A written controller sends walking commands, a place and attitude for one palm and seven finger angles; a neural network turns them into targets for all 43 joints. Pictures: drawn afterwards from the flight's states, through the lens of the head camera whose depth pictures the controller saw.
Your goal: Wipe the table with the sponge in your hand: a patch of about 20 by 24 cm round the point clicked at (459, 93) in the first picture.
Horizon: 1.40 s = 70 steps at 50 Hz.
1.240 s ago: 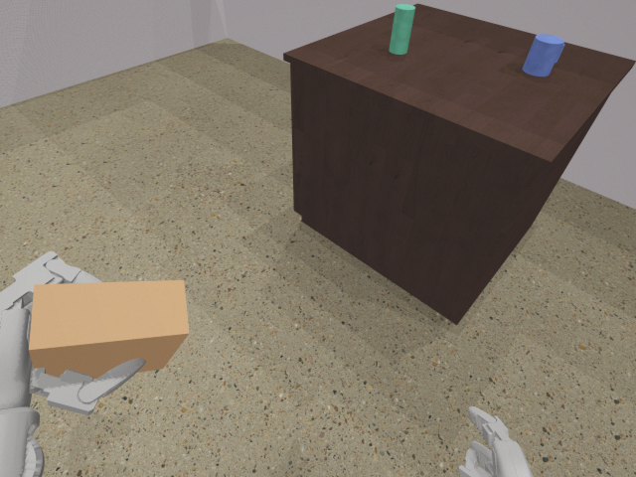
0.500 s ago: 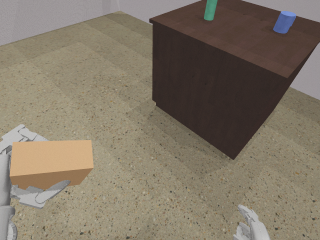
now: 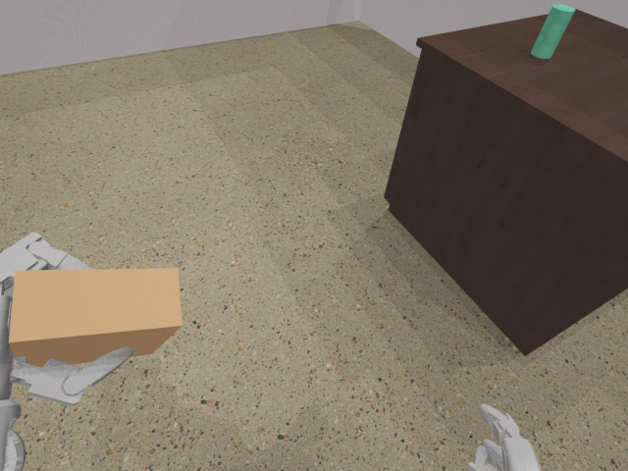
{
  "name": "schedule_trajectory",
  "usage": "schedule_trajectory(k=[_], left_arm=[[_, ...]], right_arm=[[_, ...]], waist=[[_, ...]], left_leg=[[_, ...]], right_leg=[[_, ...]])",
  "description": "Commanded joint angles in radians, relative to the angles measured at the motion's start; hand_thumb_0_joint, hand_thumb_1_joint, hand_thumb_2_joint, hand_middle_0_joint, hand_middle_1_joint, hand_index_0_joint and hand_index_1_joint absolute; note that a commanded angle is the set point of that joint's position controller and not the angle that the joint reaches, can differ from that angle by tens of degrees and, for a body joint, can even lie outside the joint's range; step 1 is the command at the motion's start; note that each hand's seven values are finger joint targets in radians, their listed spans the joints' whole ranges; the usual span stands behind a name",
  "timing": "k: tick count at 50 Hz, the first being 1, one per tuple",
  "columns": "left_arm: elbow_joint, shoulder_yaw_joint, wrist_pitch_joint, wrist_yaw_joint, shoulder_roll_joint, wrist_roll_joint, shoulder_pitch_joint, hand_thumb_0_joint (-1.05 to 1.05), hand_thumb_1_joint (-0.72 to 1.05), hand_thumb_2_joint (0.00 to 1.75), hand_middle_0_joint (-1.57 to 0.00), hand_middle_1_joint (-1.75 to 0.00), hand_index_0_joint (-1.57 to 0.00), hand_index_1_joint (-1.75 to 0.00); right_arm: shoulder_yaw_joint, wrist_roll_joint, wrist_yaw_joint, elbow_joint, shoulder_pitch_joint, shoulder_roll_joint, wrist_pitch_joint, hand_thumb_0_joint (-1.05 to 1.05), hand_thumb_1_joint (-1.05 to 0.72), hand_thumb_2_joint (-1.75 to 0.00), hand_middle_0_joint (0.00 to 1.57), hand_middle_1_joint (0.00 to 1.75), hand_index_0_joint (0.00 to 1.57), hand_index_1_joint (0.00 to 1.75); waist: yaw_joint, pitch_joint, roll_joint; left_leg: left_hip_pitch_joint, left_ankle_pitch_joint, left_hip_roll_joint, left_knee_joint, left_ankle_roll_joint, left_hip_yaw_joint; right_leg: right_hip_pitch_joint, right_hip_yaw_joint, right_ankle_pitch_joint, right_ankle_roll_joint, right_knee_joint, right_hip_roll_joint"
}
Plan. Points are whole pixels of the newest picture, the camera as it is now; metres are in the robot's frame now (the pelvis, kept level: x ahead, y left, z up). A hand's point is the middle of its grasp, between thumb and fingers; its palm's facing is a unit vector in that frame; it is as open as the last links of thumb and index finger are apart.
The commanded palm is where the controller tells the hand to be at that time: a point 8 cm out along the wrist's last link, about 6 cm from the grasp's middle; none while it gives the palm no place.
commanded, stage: walk around to get in front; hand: left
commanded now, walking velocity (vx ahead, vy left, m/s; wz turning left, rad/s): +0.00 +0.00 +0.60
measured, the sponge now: (120, 319) +0.22 +0.20 +0.15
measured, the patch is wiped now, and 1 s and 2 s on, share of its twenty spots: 0.00 0.00 0.00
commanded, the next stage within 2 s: none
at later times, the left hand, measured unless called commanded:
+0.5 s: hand out of the picture +0.05 +0.26 +0.17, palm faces +0.61 -0.68 -0.41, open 9.7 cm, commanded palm -0.01 +0.28 +0.19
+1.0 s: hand out of the picture -0.03 +0.30 +0.19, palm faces +0.79 -0.42 -0.44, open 9.7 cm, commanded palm -0.09 +0.30 +0.19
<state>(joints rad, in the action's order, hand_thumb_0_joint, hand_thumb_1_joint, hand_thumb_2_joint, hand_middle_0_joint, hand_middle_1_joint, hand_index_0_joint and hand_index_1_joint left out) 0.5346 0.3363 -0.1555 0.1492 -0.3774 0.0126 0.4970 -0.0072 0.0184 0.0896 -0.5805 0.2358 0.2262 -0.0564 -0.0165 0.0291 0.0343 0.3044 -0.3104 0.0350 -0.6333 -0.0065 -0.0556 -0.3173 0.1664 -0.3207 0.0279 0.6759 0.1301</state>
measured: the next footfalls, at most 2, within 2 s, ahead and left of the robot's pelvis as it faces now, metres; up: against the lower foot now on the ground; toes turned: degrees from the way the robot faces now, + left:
right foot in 0.34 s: +0.00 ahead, -0.14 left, +0.00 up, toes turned +10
left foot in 0.64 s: -0.10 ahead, +0.11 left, +0.00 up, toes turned +31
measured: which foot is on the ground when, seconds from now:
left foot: down 0.00-0.34, up 0.36-0.62, down 0.64-1.00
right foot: down 0.00-0.00, up 0.02-0.32, down 0.34-0.64, up 0.66-1.00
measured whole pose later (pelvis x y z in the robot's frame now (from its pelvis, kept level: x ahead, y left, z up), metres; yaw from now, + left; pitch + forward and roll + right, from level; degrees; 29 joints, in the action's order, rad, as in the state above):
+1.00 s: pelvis -0.07 -0.02 +0.02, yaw +34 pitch -1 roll -2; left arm 0.44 0.34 -0.17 0.13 -0.36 0.00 0.46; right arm 0.05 0.01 0.06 -0.65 0.26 0.12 -0.12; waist 0.03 -0.01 -0.06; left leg 0.25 -0.29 0.03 -0.55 0.02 0.05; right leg -0.30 0.14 -0.40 0.06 0.62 0.04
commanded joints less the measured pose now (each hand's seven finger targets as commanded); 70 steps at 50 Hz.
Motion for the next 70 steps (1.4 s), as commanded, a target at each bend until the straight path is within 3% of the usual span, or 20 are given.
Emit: schedule_trajectory(k=[1,3,6,14,15,17,22,30,32,33,38,48,50,51,52,57,65,67,68,70], left_arm=[[0.316,0.145,-0.111,0.024,-0.189,0.015,-0.08,0.0,0.1,1.3,-1.2,-1.6,-1.2,-1.6],[0.364,0.14,-0.122,0.009,-0.193,-0.001,-0.116,0.0,0.1,1.3,-1.2,-1.6,-1.2,-1.6],[0.306,0.112,-0.094,0.002,-0.134,0.016,-0.02,0.0,0.1,1.3,-1.2,-1.6,-1.2,-1.6],[0.186,0.094,-0.039,0.001,-0.136,0.038,-0.101,0.0,0.1,1.3,-1.2,-1.6,-1.2,-1.6],[0.176,0.103,-0.034,0.001,-0.15,0.034,-0.113,0.0,0.1,1.3,-1.2,-1.6,-1.2,-1.6],[0.175,0.126,-0.016,0.015,-0.22,0.021,-0.16,0.0,0.1,1.3,-1.2,-1.6,-1.2,-1.6],[0.166,0.114,-0.042,0.017,-0.192,0.011,-0.162,0.0,0.1,1.3,-1.2,-1.6,-1.2,-1.6],[0.265,0.141,-0.059,0.055,-0.173,0.037,-0.095,0.0,0.1,1.3,-1.2,-1.6,-1.2,-1.6],[0.329,0.122,-0.093,0.054,-0.151,0.038,-0.111,0.0,0.1,1.3,-1.2,-1.6,-1.2,-1.6],[0.294,0.142,-0.119,0.042,-0.199,0.006,-0.151,0.0,0.1,1.3,-1.2,-1.6,-1.2,-1.6],[0.259,0.111,-0.107,0.012,-0.138,-0.003,-0.123,0.0,0.1,1.3,-1.2,-1.6,-1.2,-1.6],[0.095,0.084,-0.072,0.001,-0.125,0.0,-0.183,0.0,0.1,1.3,-1.2,-1.6,-1.2,-1.6],[0.098,0.074,-0.059,-0.001,-0.14,-0.011,-0.206,0.0,0.1,1.3,-1.2,-1.6,-1.2,-1.6],[0.114,0.118,-0.054,0.004,-0.207,-0.007,-0.219,0.0,0.1,1.3,-1.2,-1.6,-1.2,-1.6],[0.16,0.124,-0.069,0.014,-0.218,0.006,-0.266,0.0,0.1,1.3,-1.2,-1.6,-1.2,-1.6],[0.156,0.144,-0.104,0.009,-0.197,0.004,-0.141,0.0,0.1,1.3,-1.2,-1.6,-1.2,-1.6],[0.226,0.147,-0.099,0.063,-0.167,0.015,-0.118,0.0,0.1,1.3,-1.2,-1.6,-1.2,-1.6],[0.257,0.129,-0.122,0.066,-0.15,0.012,-0.15,0.0,0.1,1.3,-1.2,-1.6,-1.2,-1.6],[0.254,0.098,-0.132,0.063,-0.118,0.014,-0.143,0.0,0.1,1.3,-1.2,-1.6,-1.2,-1.6],[0.151,0.159,-0.132,0.043,-0.209,0.001,-0.153,0.0,0.1,1.3,-1.2,-1.6,-1.2,-1.6]], right_arm=[[-0.029,0.005,-0.009,0.158,-0.052,0.079,-0.085,0.0,-0.9,-0.9,0.2,0.3,0.2,0.3],[-0.047,-0.005,-0.032,0.13,-0.055,0.085,-0.104,0.0,-0.9,-0.9,0.2,0.3,0.2,0.3],[-0.057,-0.023,-0.049,0.124,-0.063,0.102,-0.112,0.0,-0.9,-0.9,0.2,0.3,0.2,0.3],[-0.025,-0.015,-0.027,0.137,-0.105,0.081,-0.089,0.0,-0.9,-0.9,0.2,0.3,0.2,0.3],[-0.023,-0.017,-0.028,0.137,-0.113,0.074,-0.08,0.0,-0.9,-0.9,0.2,0.3,0.2,0.3],[-0.021,-0.012,-0.029,0.151,-0.128,0.043,-0.059,0.0,-0.9,-0.9,0.2,0.3,0.2,0.3],[-0.02,-0.003,-0.015,0.131,-0.149,0.065,-0.052,0.0,-0.9,-0.9,0.2,0.3,0.2,0.3],[-0.031,0.005,0.006,0.163,-0.069,0.059,-0.064,0.0,-0.9,-0.9,0.2,0.3,0.2,0.3],[-0.045,-0.004,-0.004,0.17,-0.074,0.118,-0.079,0.0,-0.9,-0.9,0.2,0.3,0.2,0.3],[-0.039,-0.006,-0.019,0.131,-0.049,0.09,-0.094,0.0,-0.9,-0.9,0.2,0.3,0.2,0.3],[-0.053,-0.034,-0.032,0.103,-0.086,0.097,-0.106,0.0,-0.9,-0.9,0.2,0.3,0.2,0.3],[-0.017,-0.008,-0.006,0.073,-0.107,0.08,-0.104,0.0,-0.9,-0.9,0.2,0.3,0.2,0.3],[-0.012,-0.009,-0.011,0.076,-0.107,0.049,-0.088,0.0,-0.9,-0.9,0.2,0.3,0.2,0.3],[-0.019,-0.011,-0.011,0.094,-0.129,0.046,-0.086,0.0,-0.9,-0.9,0.2,0.3,0.2,0.3],[-0.033,0.001,-0.016,0.1,-0.152,0.088,-0.098,0.0,-0.9,-0.9,0.2,0.3,0.2,0.3],[-0.024,-0.007,-0.017,0.084,-0.154,0.074,-0.054,0.0,-0.9,-0.9,0.2,0.3,0.2,0.3],[-0.045,-0.01,-0.002,0.145,-0.096,0.059,-0.062,0.0,-0.9,-0.9,0.2,0.3,0.2,0.3],[-0.065,-0.018,0.007,0.153,-0.065,0.097,-0.063,0.0,-0.9,-0.9,0.2,0.3,0.2,0.3],[-0.07,-0.021,-0.001,0.152,-0.077,0.117,-0.065,0.0,-0.9,-0.9,0.2,0.3,0.2,0.3],[-0.061,-0.026,-0.02,0.119,-0.098,0.106,-0.071,0.0,-0.9,-0.9,0.2,0.3,0.2,0.3]], waist=[[0.008,-0.162,-0.394],[0.003,-0.167,-0.229],[0.008,-0.154,-0.291],[0.026,-0.08,-0.264],[0.037,-0.084,-0.207],[0.041,-0.051,0.198],[0.018,-0.059,0.121],[0.003,-0.172,0.042],[-0.007,-0.167,-0.465],[-0.007,-0.151,-0.403],[0.013,-0.048,-0.278],[0.033,-0.046,-0.236],[0.042,-0.087,0.022],[0.053,-0.086,0.271],[0.044,-0.074,0.207],[0.021,-0.026,0.103],[0.03,-0.129,0.109],[-0.015,-0.212,-0.153],[-0.005,-0.211,-0.394],[-0.001,-0.15,-0.275]], left_leg=[[-0.213,0.702,0.352,0.293,0.23,0.593],[-0.235,0.646,0.315,0.22,0.239,0.544],[-0.111,0.437,0.191,0.235,0.165,0.333],[0.14,-0.138,0.117,0.375,0.116,0.38],[0.185,-0.182,0.081,0.297,0.09,0.342],[0.302,-0.197,-0.103,-0.283,-0.033,0.08],[0.216,-0.091,-0.006,-0.477,-0.048,0.036],[-0.127,-0.05,-0.051,0.215,0.017,-0.128],[-0.426,0.402,0.325,0.306,0.219,0.449],[-0.343,0.277,0.417,0.323,0.285,0.651],[-0.075,-0.134,0.215,0.384,0.204,0.306],[0.083,-0.317,0.155,0.302,0.156,0.253],[0.32,-0.283,0.048,-0.077,0.091,0.127],[0.479,-0.283,-0.063,-0.433,0.035,0.036],[0.498,-0.203,-0.028,-0.61,0.011,0.106],[0.379,-0.027,0.055,-0.511,-0.027,0.032],[-0.05,0.063,-0.036,0.124,0.006,-0.194],[-0.352,0.115,0.079,0.208,0.077,0.0],[-0.475,0.313,0.329,0.265,0.191,0.391],[-0.329,0.14,0.436,0.34,0.3,0.569]], right_leg=[[-0.245,-0.15,-0.335,0.054,0.442,-0.076],[-0.286,-0.208,-0.265,0.048,0.457,-0.069],[-0.143,-0.151,-0.155,0.056,0.323,-0.105],[0.193,-0.106,-0.123,0.024,-0.129,-0.175],[0.255,-0.144,-0.082,-0.004,-0.281,-0.131],[0.15,-0.623,-0.196,-0.178,-0.539,0.292],[0.1,-0.191,0.24,-0.137,-0.388,0.193],[0.128,-0.12,0.125,-0.076,-0.078,0.157],[-0.333,0.002,-0.261,0.051,0.465,-0.072],[-0.399,-0.122,-0.318,0.027,0.587,-0.035],[-0.287,-0.106,-0.05,0.044,0.457,-0.02],[0.143,0.016,-0.076,0.032,-0.144,-0.131],[0.363,-0.247,-0.237,-0.061,-0.359,0.062],[0.39,-0.683,-0.311,-0.185,-0.482,0.314],[0.322,-0.762,-0.318,-0.22,-0.522,0.394],[0.201,-0.231,0.036,-0.155,-0.436,0.222],[0.204,-0.094,0.262,-0.121,-0.194,0.155],[0.002,-0.009,0.247,-0.041,0.205,0.062],[-0.252,-0.008,-0.219,0.007,0.447,-0.06],[-0.382,-0.173,-0.271,-0.002,0.611,-0.01]])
